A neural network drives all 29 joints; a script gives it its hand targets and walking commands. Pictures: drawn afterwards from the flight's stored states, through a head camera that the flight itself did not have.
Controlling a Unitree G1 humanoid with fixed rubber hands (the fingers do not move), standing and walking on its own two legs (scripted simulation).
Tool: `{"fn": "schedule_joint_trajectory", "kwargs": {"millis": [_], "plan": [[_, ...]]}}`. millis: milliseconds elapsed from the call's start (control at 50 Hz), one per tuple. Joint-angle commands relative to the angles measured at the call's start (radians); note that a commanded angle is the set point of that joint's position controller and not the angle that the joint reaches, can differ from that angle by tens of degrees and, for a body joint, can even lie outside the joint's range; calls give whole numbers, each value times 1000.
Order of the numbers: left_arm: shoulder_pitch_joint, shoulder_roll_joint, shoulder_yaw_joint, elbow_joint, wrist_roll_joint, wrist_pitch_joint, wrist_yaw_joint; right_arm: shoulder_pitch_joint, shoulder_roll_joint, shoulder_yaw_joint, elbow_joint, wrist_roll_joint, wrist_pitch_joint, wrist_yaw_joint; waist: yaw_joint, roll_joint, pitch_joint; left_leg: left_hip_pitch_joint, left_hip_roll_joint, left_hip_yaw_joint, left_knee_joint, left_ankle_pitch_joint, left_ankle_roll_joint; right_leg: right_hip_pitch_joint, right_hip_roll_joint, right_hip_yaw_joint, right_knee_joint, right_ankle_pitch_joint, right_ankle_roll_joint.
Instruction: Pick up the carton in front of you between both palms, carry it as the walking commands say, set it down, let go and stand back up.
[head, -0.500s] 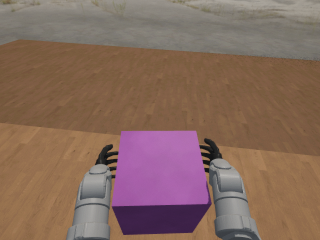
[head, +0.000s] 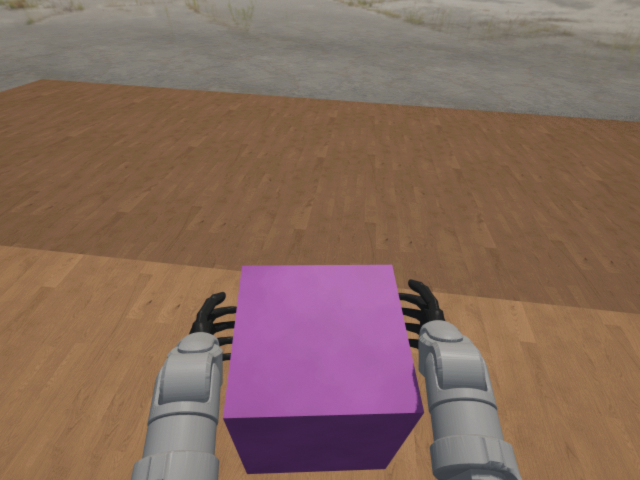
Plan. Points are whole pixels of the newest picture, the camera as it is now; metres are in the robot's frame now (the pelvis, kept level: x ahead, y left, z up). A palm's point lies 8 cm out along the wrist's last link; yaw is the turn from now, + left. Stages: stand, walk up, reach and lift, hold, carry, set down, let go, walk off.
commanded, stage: hold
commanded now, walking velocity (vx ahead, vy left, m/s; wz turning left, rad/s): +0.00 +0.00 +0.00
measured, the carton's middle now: (317, 372) +0.29 +0.00 -0.03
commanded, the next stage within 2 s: carry in 0.20 s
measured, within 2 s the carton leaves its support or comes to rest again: neither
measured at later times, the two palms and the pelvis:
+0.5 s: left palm (224, 308) +0.33 +0.13 +0.07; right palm (443, 301) +0.33 -0.17 +0.07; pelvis +0.05 -0.02 +0.00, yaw +0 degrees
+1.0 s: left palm (268, 199) +0.58 +0.08 +0.07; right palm (428, 200) +0.58 -0.22 +0.07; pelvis +0.31 -0.06 -0.02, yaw +0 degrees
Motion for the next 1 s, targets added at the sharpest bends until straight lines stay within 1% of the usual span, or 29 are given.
{"fn": "schedule_joint_trajectory", "kwargs": {"millis": [0,160,180,220,240,300,340,360,380,400,420,440,460,520,560,580,600,620,640,660,680,700,760,860,900,920,940,960,980], "plan": [[-572,-921,-524,-83,-298,-66,-268,-422,958,514,34,265,-7,259,0,3,-204,77,-53,56,-36,128,-4,-22,47,-57,-57,158,9],[-593,-927,-518,-65,-296,-69,-271,-442,962,505,53,261,-10,262,-2,5,-202,70,-51,57,-35,105,-4,-32,46,-60,-56,132,7],[-609,-922,-523,-67,-296,-68,-270,-455,956,517,49,262,-9,261,3,53,-153,-73,118,24,20,-77,14,-169,-106,-21,12,-66,-16],[-620,-925,-551,-103,-324,-69,-265,-441,964,544,19,280,-6,251,-2,57,-149,-182,127,-62,-59,-520,45,-236,-64,-18,25,-423,-19],[-629,-933,-580,-133,-341,-65,-262,-447,967,570,-18,296,-2,244,-5,77,-146,-197,147,-86,-75,-607,56,-275,-52,-44,66,-458,-15],[-627,-936,-686,-242,-410,-28,-248,-417,958,657,-129,346,33,218,-3,168,-251,-134,236,-157,-112,-474,106,-286,-7,-182,205,-191,-1],[-622,-927,-746,-318,-464,18,-238,-420,937,721,-229,386,82,197,4,139,-295,-196,201,-67,-56,-467,96,-172,-17,-192,69,-197,-18],[-623,-913,-759,-352,-481,45,-231,-435,922,751,-273,410,113,190,4,69,-289,-257,156,12,30,-458,67,-126,-66,-110,-4,-265,-37],[-600,-890,-766,-370,-491,77,-223,-449,909,778,-316,432,145,186,15,-101,-275,-385,93,119,231,-412,22,-57,-207,105,-112,-425,-85],[-568,-865,-769,-383,-494,110,-213,-456,893,801,-346,455,179,182,25,-238,-217,-553,41,202,381,-332,-9,24,-328,296,-210,-482,-143],[-548,-844,-766,-403,-492,141,-202,-479,882,824,-373,482,210,181,25,-237,-178,-637,76,183,406,-328,-2,46,-383,373,-230,-383,-190],[-546,-823,-772,-442,-496,170,-191,-489,887,848,-391,515,239,180,24,-184,-184,-637,94,174,379,-318,6,53,-381,341,-212,-257,-205],[-543,-818,-780,-476,-508,199,-183,-478,887,865,-403,542,263,177,24,-139,-216,-610,91,192,332,-300,8,76,-361,256,-184,-153,-197],[-497,-814,-812,-584,-548,269,-171,-389,891,887,-466,584,323,165,23,-153,-301,-440,24,277,171,-184,3,76,-272,44,-103,52,-149],[-430,-820,-821,-616,-563,313,-171,-321,889,877,-506,585,361,156,13,-123,-336,-192,13,325,6,-51,-1,-42,-223,-71,-4,37,-116],[-393,-818,-821,-627,-567,331,-174,-287,884,868,-521,579,379,153,8,-83,-366,9,48,296,-31,-15,7,-172,-201,-116,79,-8,-93],[-370,-819,-819,-632,-571,349,-178,-244,868,859,-536,569,397,149,-10,16,-398,225,179,139,-66,-107,42,-356,-165,-174,249,-88,-59],[-387,-822,-828,-661,-583,372,-187,-209,839,847,-540,539,406,144,-24,265,-380,363,408,-219,-112,-177,158,-642,-84,-264,490,-235,-18],[-421,-816,-833,-673,-597,391,-196,-210,870,838,-530,531,418,140,-28,282,-313,351,500,-358,-127,-109,257,-791,-80,-222,568,-357,-31],[-441,-837,-828,-684,-614,400,-205,-223,890,829,-566,536,427,139,-29,191,-269,306,510,-351,-126,-30,275,-834,-120,-184,639,-366,-41],[-425,-843,-824,-692,-625,407,-211,-225,912,828,-596,543,437,138,-30,117,-265,282,481,-284,-131,45,251,-823,-140,-176,642,-332,-41],[-452,-851,-833,-710,-640,410,-213,-277,912,838,-633,558,444,138,-30,77,-281,255,457,-204,-162,-20,222,-800,-153,-178,584,-286,-35],[-452,-861,-827,-718,-641,420,-196,-334,903,858,-674,601,467,143,-22,126,-257,144,339,29,-187,36,147,-643,-123,-253,376,-124,-12],[-382,-822,-793,-703,-591,444,-165,-289,854,850,-648,618,497,158,-20,187,-240,37,282,202,-109,147,93,-396,-71,-349,152,79,-10],[-372,-818,-780,-691,-582,453,-165,-293,842,850,-646,616,507,161,-2,143,-271,-75,244,281,64,222,58,-149,-24,-420,103,80,-27],[-369,-813,-773,-680,-580,457,-166,-292,832,850,-644,613,513,161,7,97,-322,-167,214,326,229,242,33,32,-44,-393,105,19,-39],[-352,-799,-761,-662,-571,460,-166,-316,814,848,-647,614,520,164,35,-60,-367,-319,152,347,492,61,-12,167,-234,-92,-12,-184,-81],[-356,-793,-755,-634,-558,455,-167,-353,820,857,-662,623,529,166,38,-296,-373,-598,31,300,747,-286,-45,297,-471,369,-153,-229,-218],[-374,-817,-760,-647,-567,452,-169,-358,838,861,-653,628,528,168,24,-240,-368,-681,94,165,881,-322,-5,279,-501,397,-155,-131,-259]]}}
